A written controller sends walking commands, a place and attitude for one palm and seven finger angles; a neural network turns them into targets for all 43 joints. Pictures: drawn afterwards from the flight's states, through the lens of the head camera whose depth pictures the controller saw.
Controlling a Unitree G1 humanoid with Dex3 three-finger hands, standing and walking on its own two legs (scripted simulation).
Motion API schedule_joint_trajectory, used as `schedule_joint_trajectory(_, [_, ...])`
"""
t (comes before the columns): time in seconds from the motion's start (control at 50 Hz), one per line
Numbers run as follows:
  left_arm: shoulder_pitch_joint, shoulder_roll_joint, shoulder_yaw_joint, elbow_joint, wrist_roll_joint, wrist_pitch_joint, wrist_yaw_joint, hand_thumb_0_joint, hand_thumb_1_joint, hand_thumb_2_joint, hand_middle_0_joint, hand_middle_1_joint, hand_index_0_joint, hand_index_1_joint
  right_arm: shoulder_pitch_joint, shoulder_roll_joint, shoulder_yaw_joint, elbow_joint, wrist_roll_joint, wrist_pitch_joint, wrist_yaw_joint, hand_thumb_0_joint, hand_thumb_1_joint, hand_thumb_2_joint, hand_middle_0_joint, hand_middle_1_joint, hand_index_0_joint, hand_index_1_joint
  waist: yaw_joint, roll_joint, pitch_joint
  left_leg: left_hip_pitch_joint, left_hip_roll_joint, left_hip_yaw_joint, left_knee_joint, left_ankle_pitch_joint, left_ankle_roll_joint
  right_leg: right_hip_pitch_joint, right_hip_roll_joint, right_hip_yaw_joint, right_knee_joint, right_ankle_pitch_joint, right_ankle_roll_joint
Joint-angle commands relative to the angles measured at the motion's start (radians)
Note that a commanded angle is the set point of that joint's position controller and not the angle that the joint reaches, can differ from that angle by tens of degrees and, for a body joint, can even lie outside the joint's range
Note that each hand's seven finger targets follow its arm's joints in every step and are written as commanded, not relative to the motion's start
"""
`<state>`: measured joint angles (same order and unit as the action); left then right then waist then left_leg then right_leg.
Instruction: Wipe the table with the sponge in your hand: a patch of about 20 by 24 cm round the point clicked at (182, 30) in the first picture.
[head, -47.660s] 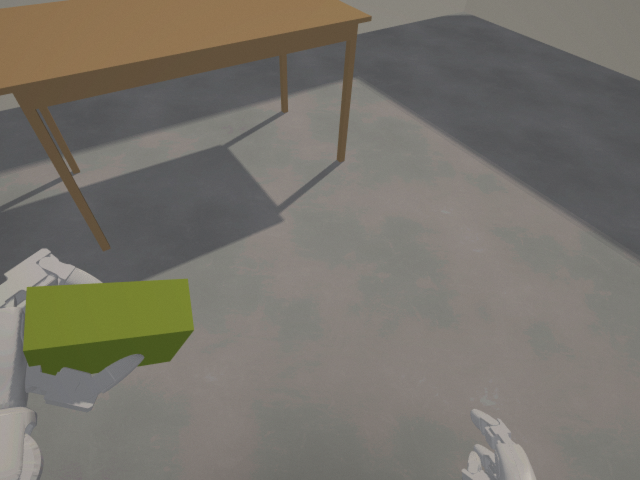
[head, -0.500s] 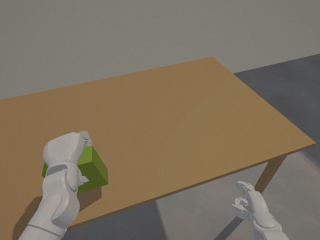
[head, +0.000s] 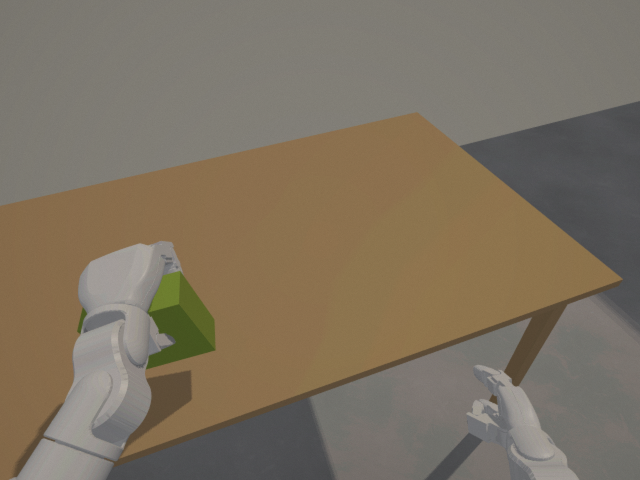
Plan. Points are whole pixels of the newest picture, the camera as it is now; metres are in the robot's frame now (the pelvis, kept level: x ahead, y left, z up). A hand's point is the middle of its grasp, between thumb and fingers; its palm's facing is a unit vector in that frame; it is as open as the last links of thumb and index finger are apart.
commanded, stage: lift the sponge slowly off the table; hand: left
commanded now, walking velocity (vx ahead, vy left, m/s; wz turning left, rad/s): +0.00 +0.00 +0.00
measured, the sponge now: (161, 332) +0.27 +0.26 +0.05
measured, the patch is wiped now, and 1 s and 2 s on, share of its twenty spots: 1.00 1.00 1.00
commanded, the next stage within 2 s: bring the sponge back beside the body in 0.56 s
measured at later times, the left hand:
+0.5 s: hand (132, 281) +0.27 +0.26 +0.15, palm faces +0.17 -0.14 -0.98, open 9.4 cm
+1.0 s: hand (127, 297) +0.25 +0.27 +0.14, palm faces +0.17 -0.16 -0.97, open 9.4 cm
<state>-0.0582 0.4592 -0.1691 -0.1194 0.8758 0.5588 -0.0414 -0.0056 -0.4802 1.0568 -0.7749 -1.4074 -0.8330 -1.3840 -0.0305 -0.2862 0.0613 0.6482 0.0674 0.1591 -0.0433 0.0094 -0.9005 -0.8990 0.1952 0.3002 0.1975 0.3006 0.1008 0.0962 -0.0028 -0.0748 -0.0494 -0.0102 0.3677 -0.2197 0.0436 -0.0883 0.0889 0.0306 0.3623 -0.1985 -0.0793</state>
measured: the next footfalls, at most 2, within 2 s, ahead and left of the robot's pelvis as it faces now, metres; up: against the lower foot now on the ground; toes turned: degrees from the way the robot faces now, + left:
none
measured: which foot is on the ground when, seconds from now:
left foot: down 0.00-1.00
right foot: down 0.00-1.00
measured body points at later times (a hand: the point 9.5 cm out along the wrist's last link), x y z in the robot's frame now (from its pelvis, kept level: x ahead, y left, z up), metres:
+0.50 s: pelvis -0.01 -0.01 +0.00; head -0.04 -0.05 +0.45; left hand +0.26 +0.27 +0.20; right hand +0.26 -0.20 -0.06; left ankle -0.01 +0.10 -0.74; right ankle +0.00 -0.07 -0.75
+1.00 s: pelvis -0.01 +0.00 +0.00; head -0.04 -0.04 +0.45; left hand +0.24 +0.27 +0.19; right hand +0.25 -0.20 -0.07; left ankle -0.01 +0.10 -0.74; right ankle +0.00 -0.07 -0.75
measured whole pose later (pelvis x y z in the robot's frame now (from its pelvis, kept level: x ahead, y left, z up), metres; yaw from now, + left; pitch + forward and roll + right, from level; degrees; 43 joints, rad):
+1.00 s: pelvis -0.01 +0.00 +0.00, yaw +0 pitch -5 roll +0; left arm -0.03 0.51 -0.10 -0.22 0.82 0.55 -0.05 -0.01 -0.48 1.06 -0.78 -1.41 -0.84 -1.38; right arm -0.02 -0.27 0.07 0.63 0.07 0.16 -0.03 0.01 -0.90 -0.90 0.19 0.30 0.20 0.30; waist 0.11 0.10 0.00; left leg -0.08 -0.05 0.00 0.39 -0.22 0.04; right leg -0.10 0.09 0.04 0.39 -0.20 -0.08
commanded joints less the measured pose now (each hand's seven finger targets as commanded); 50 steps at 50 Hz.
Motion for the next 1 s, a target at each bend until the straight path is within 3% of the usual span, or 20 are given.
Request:
schedule_joint_trajectory(0.0, [-0.322,0.265,0.196,-0.233,0.056,-0.032,0.067,0.000,0.100,1.300,-1.200,-1.600,-1.200,-1.600,-0.264,-0.076,-0.031,-0.184,0.000,-0.060,0.001,0.000,-0.900,-0.900,0.200,0.300,0.200,0.300,0.015,-0.032,-0.258,-0.009,0.007,-0.078,-0.023,0.271,0.020,0.140,-0.056,0.143,-0.026,0.279,-0.026])
schedule_joint_trajectory(0.02, [-0.320,0.309,0.237,-0.268,0.052,-0.029,0.072,0.000,0.100,1.300,-1.200,-1.600,-1.200,-1.600,-0.274,-0.084,-0.032,-0.187,-0.001,-0.059,0.004,0.000,-0.900,-0.900,0.200,0.300,0.200,0.300,0.021,-0.033,-0.268,-0.006,0.007,-0.082,-0.023,0.271,0.019,0.148,-0.049,0.168,-0.025,0.279,-0.032])
schedule_joint_trajectory(0.04, [-0.311,0.257,0.199,-0.262,0.043,-0.020,0.072,0.000,0.100,1.300,-1.200,-1.600,-1.200,-1.600,-0.276,-0.072,-0.031,-0.192,0.002,-0.057,0.007,0.000,-0.900,-0.900,0.200,0.300,0.200,0.300,0.018,-0.031,-0.266,-0.016,0.006,-0.074,-0.020,0.283,0.020,0.156,-0.057,0.148,-0.016,0.302,-0.027])
schedule_joint_trajectory(0.1, [-0.299,0.241,0.183,-0.241,0.019,0.008,0.058,0.000,0.100,1.300,-1.200,-1.600,-1.200,-1.600,-0.284,-0.078,-0.030,-0.189,0.006,-0.048,0.011,0.000,-0.900,-0.900,0.200,0.300,0.200,0.300,0.011,-0.049,-0.226,-0.024,0.012,-0.074,-0.023,0.270,0.017,0.119,-0.059,0.147,-0.026,0.291,-0.023])
schedule_joint_trajectory(0.12, [-0.295,0.272,0.211,-0.270,0.013,0.015,0.055,0.000,0.100,1.300,-1.200,-1.600,-1.200,-1.600,-0.294,-0.085,-0.031,-0.196,0.008,-0.049,0.013,0.000,-0.900,-0.900,0.200,0.300,0.200,0.300,0.011,-0.027,-0.222,-0.023,0.012,-0.076,-0.023,0.259,0.017,0.113,-0.053,0.167,-0.030,0.267,-0.029])
schedule_joint_trajectory(0.14, [-0.276,0.223,0.174,-0.264,0.002,0.024,0.047,0.000,0.100,1.300,-1.200,-1.600,-1.200,-1.600,-0.294,-0.074,-0.029,-0.204,0.010,-0.048,0.013,0.000,-0.900,-0.900,0.200,0.300,0.200,0.300,0.010,-0.046,-0.221,-0.030,0.011,-0.070,-0.014,0.265,0.021,0.118,-0.061,0.147,-0.022,0.281,-0.021])
schedule_joint_trajectory(0.2, [-0.276,0.219,0.160,-0.253,-0.009,0.044,0.024,0.000,0.100,1.300,-1.200,-1.600,-1.200,-1.600,-0.291,-0.078,-0.024,-0.205,0.012,-0.039,0.011,0.000,-0.900,-0.900,0.200,0.300,0.200,0.300,0.002,-0.064,-0.195,-0.037,0.016,-0.073,-0.017,0.254,0.021,0.093,-0.064,0.138,-0.026,0.273,-0.016])
schedule_joint_trajectory(0.32, [-0.401,0.319,0.211,-0.297,0.014,0.038,0.012,0.000,0.100,1.300,-1.200,-1.600,-1.200,-1.600,-0.298,-0.083,-0.015,-0.208,0.009,-0.042,-0.009,0.000,-0.900,-0.900,0.200,0.300,0.200,0.300,-0.003,-0.034,-0.233,-0.023,0.011,-0.072,-0.015,0.204,0.026,0.095,-0.062,0.176,-0.040,0.188,-0.020])
schedule_joint_trajectory(0.44, [-0.485,0.315,0.198,-0.271,0.027,0.014,0.014,0.000,0.100,1.300,-1.200,-1.600,-1.200,-1.600,-0.291,-0.069,-0.012,-0.202,0.009,-0.060,-0.015,0.000,-0.900,-0.900,0.200,0.300,0.200,0.300,-0.001,-0.006,-0.265,-0.021,0.007,-0.076,-0.019,0.201,0.022,0.120,-0.066,0.161,-0.038,0.162,-0.024])
schedule_joint_trajectory(0.52, [-0.432,0.329,0.215,-0.151,0.021,0.031,-0.005,0.000,0.100,1.300,-1.200,-1.600,-1.200,-1.600,-0.281,-0.087,-0.015,-0.188,0.013,-0.054,-0.014,0.000,-0.900,-0.900,0.200,0.300,0.200,0.300,-0.004,-0.057,-0.210,-0.053,0.013,-0.076,-0.029,0.156,0.016,0.078,-0.066,0.184,-0.060,0.106,-0.023])
schedule_joint_trajectory(0.58, [-0.417,0.268,0.163,-0.122,0.011,0.034,-0.023,0.000,0.100,1.300,-1.200,-1.600,-1.200,-1.600,-0.279,-0.085,-0.013,-0.191,0.015,-0.055,-0.007,0.000,-0.900,-0.900,0.200,0.300,0.200,0.300,-0.007,-0.061,-0.201,-0.071,0.017,-0.076,-0.027,0.162,0.015,0.070,-0.074,0.146,-0.046,0.130,-0.016])
schedule_joint_trajectory(0.7, [-0.348,0.273,0.180,-0.226,0.011,0.008,-0.033,0.000,0.100,1.300,-1.200,-1.600,-1.200,-1.600,-0.279,-0.078,-0.017,-0.218,0.011,-0.059,0.003,0.000,-0.900,-0.900,0.200,0.300,0.200,0.300,0.011,-0.056,-0.244,-0.050,0.012,-0.076,-0.018,0.201,0.024,0.101,-0.074,0.131,-0.021,0.177,-0.013])
schedule_joint_trajectory(0.72, [-0.353,0.316,0.219,-0.266,0.015,-0.001,-0.025,0.000,0.100,1.300,-1.200,-1.600,-1.200,-1.600,-0.283,-0.084,-0.020,-0.221,0.009,-0.063,0.004,0.000,-0.900,-0.900,0.200,0.300,0.200,0.300,0.014,-0.037,-0.256,-0.044,0.015,-0.081,-0.021,0.196,0.023,0.105,-0.065,0.151,-0.019,0.160,-0.021])
schedule_joint_trajectory(0.78, [-0.295,0.298,0.227,-0.294,0.016,-0.022,-0.003,0.000,0.100,1.300,-1.200,-1.600,-1.200,-1.600,-0.272,-0.073,-0.022,-0.220,0.003,-0.062,0.009,0.000,-0.900,-0.900,0.200,0.300,0.200,0.300,0.022,-0.052,-0.249,-0.039,0.012,-0.080,-0.014,0.230,0.022,0.115,-0.066,0.137,-0.013,0.201,-0.018])
schedule_joint_trajectory(0.82, [-0.308,0.348,0.272,-0.343,0.013,-0.030,0.015,0.000,0.100,1.300,-1.200,-1.600,-1.200,-1.600,-0.275,-0.081,-0.025,-0.221,0.001,-0.062,0.009,0.000,-0.900,-0.900,0.200,0.300,0.200,0.300,0.023,-0.037,-0.247,-0.028,0.014,-0.084,-0.015,0.217,0.021,0.106,-0.056,0.170,-0.021,0.176,-0.026])
schedule_joint_trajectory(0.84, [-0.330,0.307,0.241,-0.341,0.013,-0.031,0.024,0.000,0.100,1.300,-1.200,-1.600,-1.200,-1.600,-0.271,-0.070,-0.024,-0.226,0.001,-0.066,0.007,0.000,-0.900,-0.900,0.200,0.300,0.200,0.300,0.021,-0.037,-0.252,-0.037,0.012,-0.077,-0.012,0.215,0.022,0.116,-0.063,0.150,-0.015,0.177,-0.020])
schedule_joint_trajectory(0.86, [-0.302,0.324,0.265,-0.294,0.009,-0.030,0.034,0.000,0.100,1.300,-1.200,-1.600,-1.200,-1.600,-0.259,-0.073,-0.026,-0.213,0.001,-0.065,0.005,0.000,-0.900,-0.900,0.200,0.300,0.200,0.300,0.020,-0.066,-0.217,-0.041,0.014,-0.080,-0.015,0.206,0.020,0.093,-0.060,0.154,-0.027,0.161,-0.021])
schedule_joint_trajectory(0.9, [-0.295,0.295,0.238,-0.291,0.001,-0.026,0.039,0.000,0.100,1.300,-1.200,-1.600,-1.200,-1.600,-0.265,-0.075,-0.026,-0.210,0.003,-0.059,0.004,0.000,-0.900,-0.900,0.200,0.300,0.200,0.300,0.017,-0.038,-0.195,-0.039,0.015,-0.080,-0.021,0.200,0.018,0.075,-0.061,0.152,-0.037,0.151,-0.022])
schedule_joint_trajectory(0.92, [-0.294,0.328,0.269,-0.317,0.000,-0.021,0.043,0.000,0.100,1.300,-1.200,-1.600,-1.200,-1.600,-0.274,-0.082,-0.028,-0.211,0.005,-0.061,0.003,0.000,-0.900,-0.900,0.200,0.300,0.200,0.300,0.016,-0.026,-0.197,-0.029,0.016,-0.083,-0.021,0.188,0.018,0.064,-0.052,0.179,-0.045,0.122,-0.029])
schedule_joint_trajectory(0.98, [-0.231,0.269,0.223,-0.278,-0.013,-0.005,0.037,0.000,0.100,1.300,-1.200,-1.600,-1.200,-1.600,-0.271,-0.079,-0.025,-0.208,0.006,-0.060,0.005,0.000,-0.900,-0.900,0.200,0.300,0.200,0.300,0.011,-0.045,-0.192,-0.039,0.014,-0.079,-0.013,0.202,0.018,0.072,-0.063,0.156,-0.039,0.161,-0.021])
